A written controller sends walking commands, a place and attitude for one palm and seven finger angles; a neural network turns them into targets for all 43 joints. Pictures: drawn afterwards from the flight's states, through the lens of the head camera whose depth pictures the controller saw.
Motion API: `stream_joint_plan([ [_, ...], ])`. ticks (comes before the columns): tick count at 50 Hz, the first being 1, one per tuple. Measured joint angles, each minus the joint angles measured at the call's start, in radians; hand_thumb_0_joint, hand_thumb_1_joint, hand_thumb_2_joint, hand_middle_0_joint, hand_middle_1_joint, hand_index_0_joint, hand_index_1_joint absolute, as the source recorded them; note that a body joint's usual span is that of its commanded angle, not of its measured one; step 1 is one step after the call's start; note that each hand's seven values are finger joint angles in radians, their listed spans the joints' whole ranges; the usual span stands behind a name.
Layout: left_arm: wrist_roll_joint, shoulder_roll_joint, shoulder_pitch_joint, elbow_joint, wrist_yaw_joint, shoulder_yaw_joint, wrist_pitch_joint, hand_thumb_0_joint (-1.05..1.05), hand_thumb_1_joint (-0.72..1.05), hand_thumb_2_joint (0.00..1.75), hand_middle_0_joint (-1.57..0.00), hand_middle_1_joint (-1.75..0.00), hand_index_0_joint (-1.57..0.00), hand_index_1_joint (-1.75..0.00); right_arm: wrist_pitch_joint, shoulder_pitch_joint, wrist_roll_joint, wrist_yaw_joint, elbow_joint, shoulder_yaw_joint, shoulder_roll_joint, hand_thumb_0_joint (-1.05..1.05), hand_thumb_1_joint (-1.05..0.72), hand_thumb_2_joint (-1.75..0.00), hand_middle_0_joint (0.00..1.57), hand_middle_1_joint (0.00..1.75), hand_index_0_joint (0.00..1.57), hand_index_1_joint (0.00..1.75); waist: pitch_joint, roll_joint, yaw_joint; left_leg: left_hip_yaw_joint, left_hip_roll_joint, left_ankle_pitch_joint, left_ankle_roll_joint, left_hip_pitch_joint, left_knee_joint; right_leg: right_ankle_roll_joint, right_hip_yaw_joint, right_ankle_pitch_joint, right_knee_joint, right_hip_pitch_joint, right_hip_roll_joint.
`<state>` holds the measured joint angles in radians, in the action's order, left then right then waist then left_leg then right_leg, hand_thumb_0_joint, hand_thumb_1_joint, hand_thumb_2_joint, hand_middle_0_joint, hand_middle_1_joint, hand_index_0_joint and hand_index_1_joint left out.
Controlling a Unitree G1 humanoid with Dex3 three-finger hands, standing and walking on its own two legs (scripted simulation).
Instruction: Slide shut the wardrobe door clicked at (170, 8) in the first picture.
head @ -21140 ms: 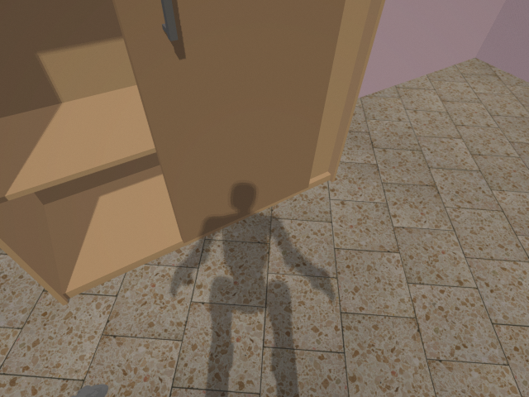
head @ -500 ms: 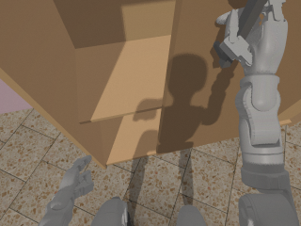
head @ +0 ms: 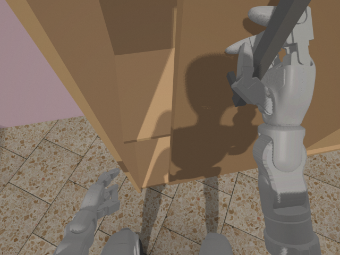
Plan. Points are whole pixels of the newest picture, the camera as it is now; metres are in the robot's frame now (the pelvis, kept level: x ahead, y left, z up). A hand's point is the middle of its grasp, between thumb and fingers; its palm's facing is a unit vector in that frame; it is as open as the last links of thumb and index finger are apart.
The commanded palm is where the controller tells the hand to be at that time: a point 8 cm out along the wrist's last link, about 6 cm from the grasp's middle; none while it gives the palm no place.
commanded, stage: step sideways, sliding the door along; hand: right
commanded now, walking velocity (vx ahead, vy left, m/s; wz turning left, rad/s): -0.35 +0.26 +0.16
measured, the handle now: (257, 45) +0.37 -0.14 +0.26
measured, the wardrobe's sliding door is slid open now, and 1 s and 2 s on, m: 0.16 0.00 0.00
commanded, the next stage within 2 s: stop walking and hold the door there in 0.70 s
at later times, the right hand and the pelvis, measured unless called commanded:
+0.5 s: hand (123, 100) +0.31 +0.04 +0.24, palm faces +0.03 +1.00 -0.06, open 6.5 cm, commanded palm +0.28 +0.02 +0.25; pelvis -0.04 +0.12 +0.00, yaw +6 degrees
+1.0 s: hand (124, 95) +0.32 +0.03 +0.23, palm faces +0.27 +0.95 -0.18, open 5.9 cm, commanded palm +0.27 -0.01 +0.23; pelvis -0.07 +0.22 +0.01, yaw +8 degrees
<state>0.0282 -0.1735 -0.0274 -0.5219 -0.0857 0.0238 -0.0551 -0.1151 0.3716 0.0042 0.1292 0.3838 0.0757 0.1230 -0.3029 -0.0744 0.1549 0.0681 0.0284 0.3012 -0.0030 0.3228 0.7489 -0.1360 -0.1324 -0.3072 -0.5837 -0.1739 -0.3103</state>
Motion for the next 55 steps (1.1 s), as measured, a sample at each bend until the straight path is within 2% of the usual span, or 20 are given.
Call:
stream_joint_plan([
  [1,0.007,0.010,0.003,0.002,0.001,-0.008,0.000,0.01,0.91,0.90,-0.20,-0.30,-0.20,-0.30,0.007,0.004,0.000,0.000,0.008,-0.005,0.010,-0.04,-0.79,-0.82,0.47,1.40,0.15,1.21,0.000,0.005,0.000,0.002,0.009,-0.080,-0.004,-0.035,-0.071,0.000,0.006,-0.017,-0.044,-0.013,-0.009],
  [3,0.018,0.017,0.034,-0.014,0.010,-0.023,0.007,0.01,0.91,0.90,-0.20,-0.30,-0.20,-0.30,0.008,0.000,-0.002,0.005,0.023,-0.026,0.018,-0.05,-0.79,-0.82,0.48,1.40,0.12,1.19,-0.010,-0.008,-0.023,0.025,-0.007,-0.004,-0.019,-0.072,-0.098,0.033,0.045,-0.024,-0.134,-0.052,-0.030],
  [7,0.009,0.005,0.091,-0.057,0.040,-0.027,0.018,0.02,0.91,0.90,-0.20,-0.30,-0.20,-0.30,0.015,-0.084,0.004,0.030,0.097,-0.037,0.000,-0.03,-0.79,-0.82,0.45,1.41,0.16,1.19,0.004,0.025,-0.080,-0.004,0.010,-0.008,-0.003,-0.016,-0.089,0.097,0.119,-0.173,-0.194,-0.107,0.128],
  [9,0.003,-0.007,0.096,-0.062,0.050,-0.021,0.026,0.02,0.91,0.90,-0.20,-0.30,-0.20,-0.30,0.028,-0.121,0.008,0.034,0.127,-0.031,0.003,-0.01,-0.77,-0.80,0.43,1.42,0.19,1.19,0.019,0.033,-0.112,-0.015,0.004,-0.058,0.008,0.015,-0.076,0.113,0.074,0.036,-0.023,-0.059,0.158],
  [10,-0.001,-0.008,0.091,-0.059,0.052,-0.010,0.031,0.02,0.91,0.90,-0.20,-0.30,-0.20,-0.30,0.032,-0.127,0.013,0.028,0.128,-0.028,0.016,-0.01,-0.77,-0.80,0.42,1.42,0.20,1.18,0.024,0.040,-0.117,-0.022,-0.002,-0.083,0.005,0.036,-0.047,0.095,0.056,0.075,0.035,-0.029,0.151],
  [12,-0.009,-0.007,0.061,-0.048,0.047,0.014,0.040,0.01,0.91,0.90,-0.20,-0.30,-0.20,-0.30,0.023,-0.125,0.021,0.008,0.096,-0.015,0.041,-0.01,-0.75,-0.77,0.41,1.41,0.20,1.17,0.036,0.052,-0.112,-0.036,-0.021,0.027,-0.001,0.073,0.053,0.047,0.040,0.057,0.089,0.003,0.132],
  [15,-0.010,-0.018,0.011,-0.035,0.038,0.027,0.048,0.01,0.91,0.90,-0.20,-0.30,-0.20,-0.30,0.002,-0.111,0.021,-0.010,0.031,-0.004,0.056,-0.01,-0.72,-0.75,0.42,1.41,0.19,1.19,0.058,0.018,-0.106,-0.014,-0.057,0.118,0.003,0.061,0.092,0.023,0.059,0.056,0.103,0.004,0.068],
  [19,0.013,-0.010,-0.038,-0.033,0.030,0.013,0.057,0.01,0.91,0.90,-0.20,-0.30,-0.20,-0.30,0.029,-0.065,0.020,-0.024,-0.030,-0.032,0.076,-0.04,-0.72,-0.77,0.44,1.40,0.16,1.21,0.105,0.028,-0.087,0.006,-0.033,-0.019,-0.009,-0.061,-0.114,0.013,0.059,0.009,-0.009,-0.039,0.007],
  [21,0.024,-0.011,-0.021,-0.052,0.039,0.002,0.066,0.01,0.91,0.90,-0.20,-0.30,-0.20,-0.30,0.036,-0.052,0.019,-0.020,-0.045,-0.068,0.072,-0.05,-0.73,-0.79,0.45,1.40,0.14,1.20,0.104,0.012,-0.109,0.024,-0.062,0.059,0.019,-0.058,-0.096,0.048,0.098,-0.054,-0.091,-0.076,-0.008],
  [25,0.014,-0.005,-0.003,-0.096,0.062,0.003,0.058,0.02,0.91,0.90,-0.20,-0.30,-0.20,-0.30,0.059,-0.085,0.051,0.025,-0.033,-0.136,0.055,-0.03,-0.76,-0.83,0.43,1.40,0.16,1.25,0.120,0.066,-0.134,-0.014,-0.048,-0.005,0.069,-0.010,-0.110,0.102,0.147,-0.212,-0.322,-0.147,0.181],
  [28,0.007,-0.006,-0.023,-0.102,0.074,-0.001,0.062,0.02,0.91,0.90,-0.20,-0.30,-0.20,-0.30,0.064,-0.093,0.064,0.043,-0.042,-0.166,0.050,-0.02,-0.79,-0.85,0.43,1.40,0.17,1.29,0.144,0.103,-0.152,-0.027,-0.051,-0.051,0.071,-0.005,-0.173,0.115,0.077,-0.093,-0.110,-0.090,0.256],
  [30,0.010,-0.009,-0.046,-0.094,0.079,0.006,0.065,0.02,0.91,0.90,-0.20,-0.30,-0.20,-0.30,0.075,-0.070,0.063,0.040,-0.063,-0.174,0.073,-0.02,-0.79,-0.85,0.43,1.40,0.18,1.29,0.156,0.110,-0.156,-0.020,-0.071,-0.060,0.069,0.010,-0.161,0.127,0.040,0.026,0.051,-0.027,0.246],
  [35,-0.003,-0.006,-0.095,-0.090,0.051,0.019,0.073,0.02,0.91,0.90,-0.20,-0.30,-0.19,-0.29,0.066,0.020,0.050,0.012,-0.192,-0.185,0.075,-0.02,-0.77,-0.84,0.45,1.40,0.21,1.29,0.137,0.107,-0.112,-0.021,-0.079,0.064,0.021,0.018,0.031,0.073,0.068,0.017,0.078,-0.001,0.181],
  [41,0.014,0.001,-0.107,-0.078,0.026,-0.010,0.065,0.02,0.91,0.90,-0.20,-0.30,-0.20,-0.30,0.077,0.127,0.038,0.020,-0.308,-0.212,0.090,-0.03,-0.75,-0.85,0.46,1.40,0.27,1.32,0.139,0.069,-0.040,-0.013,-0.023,-0.019,0.005,-0.136,-0.175,0.010,0.110,-0.008,0.004,-0.040,0.083],
  [42,0.013,0.009,-0.086,-0.087,0.029,-0.023,0.066,0.02,0.91,0.90,-0.20,-0.30,-0.20,-0.30,0.059,0.129,0.046,0.004,-0.329,-0.239,0.126,-0.04,-0.75,-0.85,0.47,1.41,0.26,1.32,0.145,0.071,-0.045,-0.013,-0.032,0.019,-0.017,-0.154,-0.215,0.002,0.114,-0.017,-0.018,-0.055,0.071],
  [44,0.013,0.015,-0.037,-0.104,0.044,-0.035,0.078,0.02,0.90,0.90,-0.20,-0.30,-0.20,-0.30,0.027,0.097,0.057,-0.011,-0.359,-0.297,0.201,-0.06,-0.73,-0.84,0.49,1.42,0.25,1.32,0.142,0.043,-0.091,0.002,-0.064,0.029,-0.006,-0.160,-0.230,0.041,0.138,0.021,-0.077,-0.092,0.046],
  [47,0.014,-0.001,-0.029,-0.119,0.074,-0.042,0.077,0.02,0.90,0.90,-0.20,-0.30,-0.20,-0.30,0.024,0.030,0.063,-0.012,-0.398,-0.339,0.253,-0.06,-0.74,-0.83,0.50,1.42,0.27,1.34,0.171,0.048,-0.129,-0.006,-0.042,0.008,0.017,-0.157,-0.238,0.104,0.167,-0.067,-0.180,-0.136,0.134],
  [49,0.008,-0.027,-0.039,-0.132,0.097,-0.050,0.072,0.01,0.91,0.90,-0.20,-0.30,-0.20,-0.30,0.025,-0.021,0.067,-0.006,-0.410,-0.365,0.257,-0.06,-0.72,-0.81,0.49,1.42,0.29,1.36,0.202,0.048,-0.138,-0.027,-0.032,-0.004,0.012,-0.165,-0.267,0.128,0.148,-0.063,-0.104,-0.112,0.198],
  [51,0.005,-0.055,-0.053,-0.136,0.116,-0.049,0.067,0.01,0.91,0.90,-0.20,-0.30,-0.20,-0.30,0.032,-0.063,0.070,0.001,-0.414,-0.383,0.257,-0.06,-0.72,-0.80,0.49,1.42,0.31,1.37,0.228,0.032,-0.147,-0.041,-0.038,-0.014,0.007,-0.177,-0.288,0.145,0.113,0.071,0.040,-0.061,0.230],
  [55,0.012,-0.083,-0.085,-0.144,0.133,-0.025,0.064,0.01,0.91,0.90,-0.20,-0.30,-0.20,-0.30,0.038,-0.109,0.072,0.007,-0.425,-0.401,0.253,-0.05,-0.73,-0.80,0.47,1.41,0.31,1.39,0.267,0.045,-0.158,-0.069,-0.038,-0.024,0.002,-0.198,-0.315,0.108,0.078,0.064,0.118,-0.003,0.229],
])
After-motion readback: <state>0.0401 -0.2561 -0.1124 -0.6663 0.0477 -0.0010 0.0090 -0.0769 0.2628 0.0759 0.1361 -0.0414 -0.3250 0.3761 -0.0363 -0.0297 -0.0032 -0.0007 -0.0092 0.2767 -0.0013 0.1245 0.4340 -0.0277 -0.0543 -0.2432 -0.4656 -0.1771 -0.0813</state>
